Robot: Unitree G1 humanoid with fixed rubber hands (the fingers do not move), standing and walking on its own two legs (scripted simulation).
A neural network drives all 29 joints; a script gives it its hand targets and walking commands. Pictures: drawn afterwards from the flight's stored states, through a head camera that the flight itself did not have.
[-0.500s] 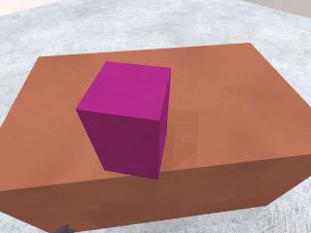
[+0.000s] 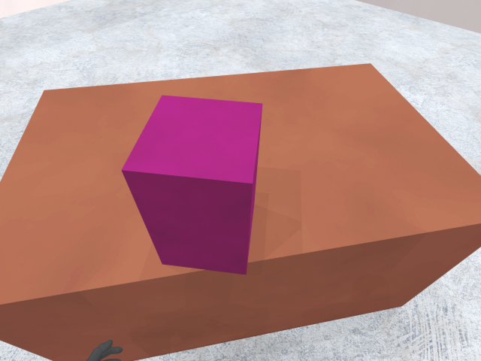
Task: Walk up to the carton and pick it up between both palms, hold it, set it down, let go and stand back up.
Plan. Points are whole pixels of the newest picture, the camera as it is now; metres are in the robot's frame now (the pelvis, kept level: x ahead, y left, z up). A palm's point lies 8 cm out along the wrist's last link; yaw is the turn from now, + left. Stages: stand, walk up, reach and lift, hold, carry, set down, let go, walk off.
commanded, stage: walk up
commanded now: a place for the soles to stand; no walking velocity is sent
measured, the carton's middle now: (207, 191) +0.40 +0.06 +0.04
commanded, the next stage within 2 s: reach and lift in 0.10 s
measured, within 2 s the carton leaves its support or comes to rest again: neither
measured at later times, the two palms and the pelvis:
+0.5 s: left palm out of the picture +0.15 +0.24 -0.07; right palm (402, 359) +0.14 -0.26 -0.07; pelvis -0.03 -0.03 +0.00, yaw +5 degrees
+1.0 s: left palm out of the picture +0.12 +0.27 -0.04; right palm (373, 353) +0.15 -0.20 -0.03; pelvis -0.02 -0.03 +0.01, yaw +9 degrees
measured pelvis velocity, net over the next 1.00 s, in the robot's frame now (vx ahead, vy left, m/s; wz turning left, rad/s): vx -0.02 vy -0.03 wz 0.15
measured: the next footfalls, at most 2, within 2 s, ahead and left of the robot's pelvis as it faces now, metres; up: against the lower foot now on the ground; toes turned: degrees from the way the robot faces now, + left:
none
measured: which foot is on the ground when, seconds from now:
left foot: down 0.00-1.00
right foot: down 0.00-1.00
